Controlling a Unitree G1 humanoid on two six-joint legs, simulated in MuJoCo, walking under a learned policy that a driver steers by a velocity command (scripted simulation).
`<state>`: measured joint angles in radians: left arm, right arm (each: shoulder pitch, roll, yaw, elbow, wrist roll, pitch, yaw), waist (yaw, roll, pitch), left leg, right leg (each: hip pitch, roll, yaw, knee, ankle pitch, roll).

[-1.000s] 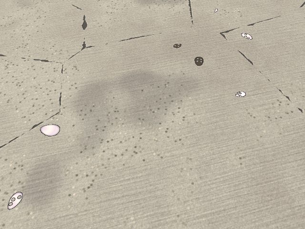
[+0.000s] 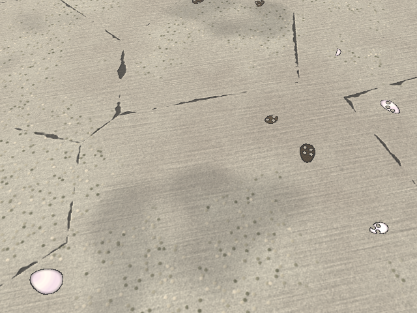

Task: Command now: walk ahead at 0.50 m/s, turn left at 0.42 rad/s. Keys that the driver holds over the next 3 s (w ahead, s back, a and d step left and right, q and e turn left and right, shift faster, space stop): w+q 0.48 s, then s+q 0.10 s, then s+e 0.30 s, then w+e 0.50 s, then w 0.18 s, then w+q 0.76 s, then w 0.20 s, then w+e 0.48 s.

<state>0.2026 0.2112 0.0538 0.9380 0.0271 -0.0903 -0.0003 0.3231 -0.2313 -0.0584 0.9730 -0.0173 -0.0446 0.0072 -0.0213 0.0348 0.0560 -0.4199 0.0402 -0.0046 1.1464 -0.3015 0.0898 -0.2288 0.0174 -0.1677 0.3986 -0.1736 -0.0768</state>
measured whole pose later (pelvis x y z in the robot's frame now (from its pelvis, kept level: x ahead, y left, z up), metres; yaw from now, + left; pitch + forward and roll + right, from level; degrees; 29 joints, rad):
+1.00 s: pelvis +0.40 +0.09 -0.01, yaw +16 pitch -1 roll +1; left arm 0.27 0.25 0.04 0.85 0.01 0.03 0.01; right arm 0.15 -0.25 -0.04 0.83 -0.04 0.04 -0.03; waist 0.02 0.02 0.08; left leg -0.41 -0.08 -0.02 1.11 -0.47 0.02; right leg -0.35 0.08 0.00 0.47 -0.10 -0.10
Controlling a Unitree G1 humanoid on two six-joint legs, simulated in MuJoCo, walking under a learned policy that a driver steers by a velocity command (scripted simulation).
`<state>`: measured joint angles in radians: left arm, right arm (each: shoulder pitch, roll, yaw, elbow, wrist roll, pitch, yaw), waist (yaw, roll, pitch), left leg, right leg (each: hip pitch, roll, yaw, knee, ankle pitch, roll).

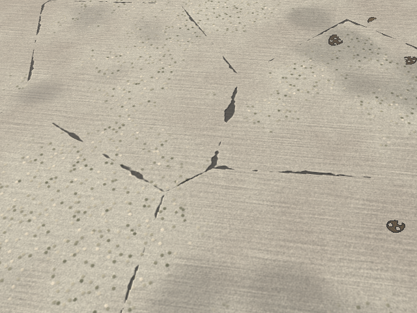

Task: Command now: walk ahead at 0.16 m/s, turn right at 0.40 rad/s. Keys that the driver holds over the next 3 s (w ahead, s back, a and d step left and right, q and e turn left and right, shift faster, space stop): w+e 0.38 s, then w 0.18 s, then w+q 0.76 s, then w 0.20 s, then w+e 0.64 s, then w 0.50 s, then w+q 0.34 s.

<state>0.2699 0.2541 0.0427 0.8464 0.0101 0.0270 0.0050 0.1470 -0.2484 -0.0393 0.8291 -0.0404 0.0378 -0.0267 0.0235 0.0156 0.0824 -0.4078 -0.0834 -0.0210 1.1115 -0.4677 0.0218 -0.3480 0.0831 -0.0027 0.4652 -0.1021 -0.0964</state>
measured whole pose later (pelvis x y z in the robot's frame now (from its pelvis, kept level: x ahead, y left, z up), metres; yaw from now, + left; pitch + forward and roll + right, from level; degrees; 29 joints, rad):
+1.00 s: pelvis +0.33 -0.12 +0.01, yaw -9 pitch +1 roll -2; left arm 0.40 0.23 0.04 0.92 0.02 -0.09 0.01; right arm 0.16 -0.24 -0.05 0.83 -0.03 -0.02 0.07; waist 0.02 0.03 0.04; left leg -0.68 0.08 0.05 0.80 -0.03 0.06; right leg 0.06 0.03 -0.21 0.22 -0.30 -0.02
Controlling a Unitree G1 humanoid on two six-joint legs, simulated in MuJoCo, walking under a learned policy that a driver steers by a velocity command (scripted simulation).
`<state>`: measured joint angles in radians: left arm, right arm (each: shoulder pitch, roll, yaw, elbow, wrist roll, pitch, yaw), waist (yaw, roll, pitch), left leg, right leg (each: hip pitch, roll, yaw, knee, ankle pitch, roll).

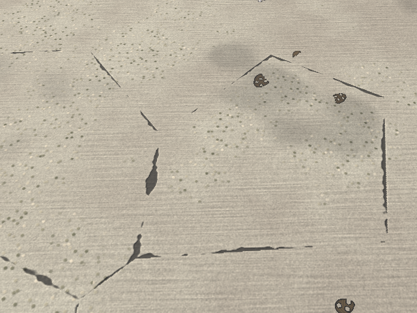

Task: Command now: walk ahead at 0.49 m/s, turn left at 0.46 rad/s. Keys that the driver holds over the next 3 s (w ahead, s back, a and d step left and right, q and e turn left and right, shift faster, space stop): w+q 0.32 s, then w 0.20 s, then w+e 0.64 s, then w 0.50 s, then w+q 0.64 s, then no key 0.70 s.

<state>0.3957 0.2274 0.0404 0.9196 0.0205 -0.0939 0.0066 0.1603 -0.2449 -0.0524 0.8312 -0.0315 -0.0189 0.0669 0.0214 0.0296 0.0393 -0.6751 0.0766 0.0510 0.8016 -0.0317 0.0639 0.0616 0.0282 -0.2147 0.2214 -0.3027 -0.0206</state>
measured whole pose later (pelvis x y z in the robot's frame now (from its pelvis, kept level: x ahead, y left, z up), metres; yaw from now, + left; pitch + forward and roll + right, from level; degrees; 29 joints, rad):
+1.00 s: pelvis +0.57 +0.06 +0.01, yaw +5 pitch +1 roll +0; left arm 0.39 0.26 0.06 0.88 0.00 -0.05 -0.02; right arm 0.15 -0.26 -0.02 0.77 -0.05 -0.04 0.02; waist 0.03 0.03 0.04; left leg -0.63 0.10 -0.05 0.91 -0.18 -0.03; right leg -0.13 0.14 0.07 0.30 -0.18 -0.11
